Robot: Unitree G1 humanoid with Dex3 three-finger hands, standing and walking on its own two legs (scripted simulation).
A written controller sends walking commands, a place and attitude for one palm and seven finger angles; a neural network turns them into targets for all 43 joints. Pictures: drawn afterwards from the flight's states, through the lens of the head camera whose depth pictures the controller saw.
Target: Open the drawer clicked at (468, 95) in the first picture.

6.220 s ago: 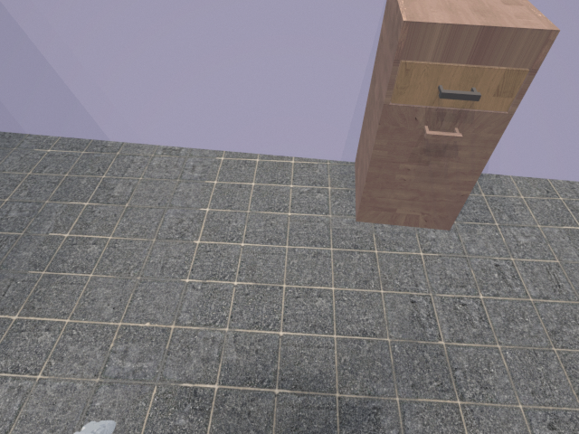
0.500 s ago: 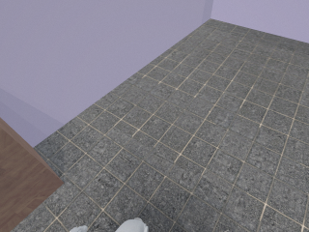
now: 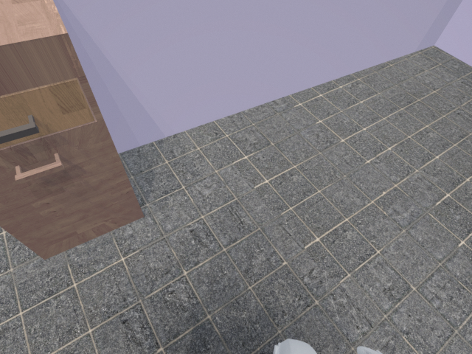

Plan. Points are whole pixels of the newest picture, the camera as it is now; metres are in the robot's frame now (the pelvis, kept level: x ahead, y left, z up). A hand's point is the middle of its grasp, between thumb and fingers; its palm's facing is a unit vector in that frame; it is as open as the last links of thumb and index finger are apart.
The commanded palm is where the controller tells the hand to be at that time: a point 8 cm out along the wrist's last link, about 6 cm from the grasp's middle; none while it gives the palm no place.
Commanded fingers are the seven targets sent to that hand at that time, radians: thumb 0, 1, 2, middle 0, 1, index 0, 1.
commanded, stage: turn to face it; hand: left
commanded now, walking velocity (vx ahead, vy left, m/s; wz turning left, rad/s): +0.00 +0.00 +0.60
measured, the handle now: (9, 129) +0.58 +0.62 -0.07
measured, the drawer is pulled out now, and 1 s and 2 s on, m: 0.00 0.00 0.00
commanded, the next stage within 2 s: take the last steps up to it in 0.76 s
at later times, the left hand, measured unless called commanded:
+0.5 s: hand out of the picture +0.02 +0.15 -0.13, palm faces +0.30 -0.91 -0.29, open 7.3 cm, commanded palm none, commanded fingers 0.00 0.90 0.90 -0.20 -0.30 -0.20 -0.30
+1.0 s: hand out of the picture -0.15 +0.17 -0.17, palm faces +0.51 -0.83 -0.21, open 7.3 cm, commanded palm none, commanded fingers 0.00 0.90 0.90 -0.20 -0.30 -0.20 -0.30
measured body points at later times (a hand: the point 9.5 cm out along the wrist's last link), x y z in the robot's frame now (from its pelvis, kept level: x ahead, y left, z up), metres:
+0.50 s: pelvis -0.02 -0.06 +0.01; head +0.02 -0.09 +0.45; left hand +0.00 +0.20 -0.11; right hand +0.11 -0.30 -0.16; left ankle -0.08 +0.09 -0.64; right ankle +0.01 -0.14 -0.74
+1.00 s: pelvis -0.07 -0.01 +0.01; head -0.08 +0.01 +0.46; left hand -0.18 +0.22 -0.15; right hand +0.14 -0.17 -0.12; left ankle -0.10 +0.06 -0.74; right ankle -0.01 -0.15 -0.66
